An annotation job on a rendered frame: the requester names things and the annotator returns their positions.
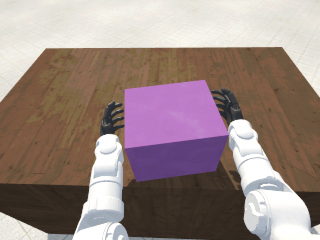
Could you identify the right robot forearm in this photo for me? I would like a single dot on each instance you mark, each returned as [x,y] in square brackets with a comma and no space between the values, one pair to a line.
[251,162]

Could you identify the left robot forearm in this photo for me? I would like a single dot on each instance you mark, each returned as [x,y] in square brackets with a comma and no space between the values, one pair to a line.
[104,203]

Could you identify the right robot upper arm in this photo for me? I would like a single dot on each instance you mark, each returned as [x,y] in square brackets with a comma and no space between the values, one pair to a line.
[277,215]

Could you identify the carton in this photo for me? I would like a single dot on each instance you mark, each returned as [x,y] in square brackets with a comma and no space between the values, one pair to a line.
[172,130]

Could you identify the robot left hand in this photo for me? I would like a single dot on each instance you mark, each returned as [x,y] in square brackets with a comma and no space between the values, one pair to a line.
[107,122]

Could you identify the left robot upper arm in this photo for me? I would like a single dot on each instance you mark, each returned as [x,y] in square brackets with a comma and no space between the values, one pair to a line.
[107,231]

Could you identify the pedestal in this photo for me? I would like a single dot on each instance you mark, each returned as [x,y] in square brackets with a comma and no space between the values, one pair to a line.
[51,119]

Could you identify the robot right hand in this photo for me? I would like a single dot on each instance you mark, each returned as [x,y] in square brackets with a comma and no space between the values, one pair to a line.
[232,110]

